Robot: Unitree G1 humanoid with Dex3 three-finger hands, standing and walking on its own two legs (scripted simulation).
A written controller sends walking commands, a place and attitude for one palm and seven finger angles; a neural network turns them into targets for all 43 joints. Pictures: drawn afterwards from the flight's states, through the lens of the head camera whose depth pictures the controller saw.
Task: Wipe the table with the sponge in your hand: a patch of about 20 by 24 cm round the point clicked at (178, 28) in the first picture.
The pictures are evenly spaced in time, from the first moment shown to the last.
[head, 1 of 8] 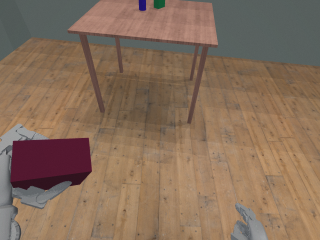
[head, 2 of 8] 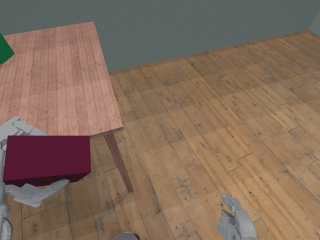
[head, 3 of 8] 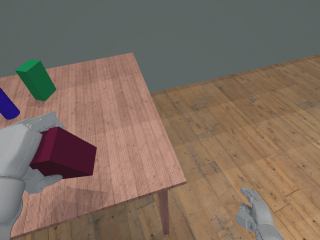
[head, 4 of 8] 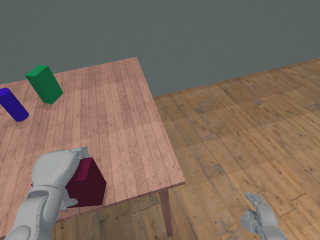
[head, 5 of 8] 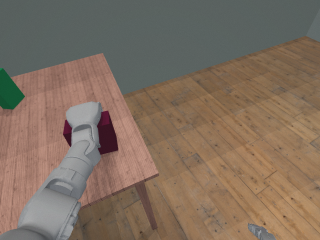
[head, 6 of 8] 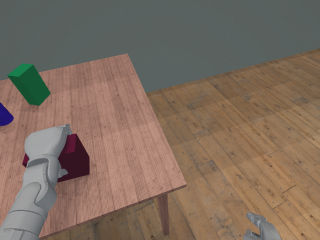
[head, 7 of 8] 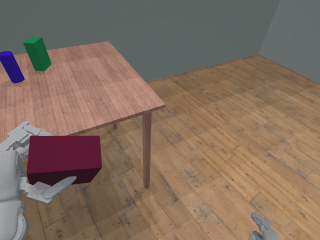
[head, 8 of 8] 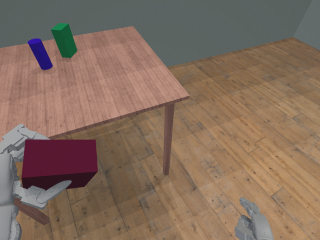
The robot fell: no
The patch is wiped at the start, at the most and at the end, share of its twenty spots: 0.00 1.00 1.00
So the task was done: yes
